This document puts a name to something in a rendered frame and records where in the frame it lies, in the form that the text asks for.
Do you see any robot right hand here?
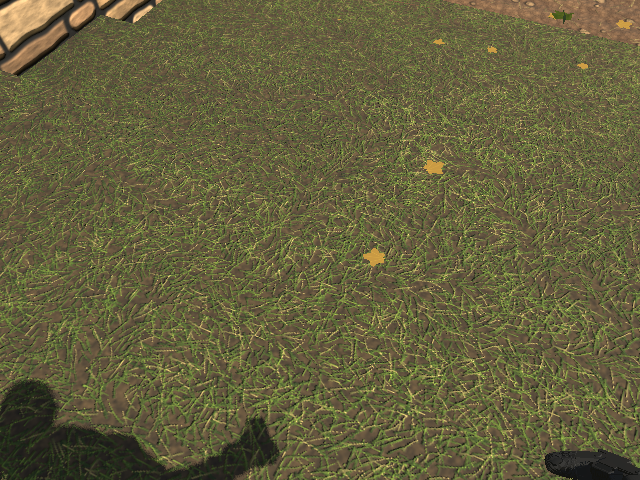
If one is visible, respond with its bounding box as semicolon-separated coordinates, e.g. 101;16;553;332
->
544;449;640;480

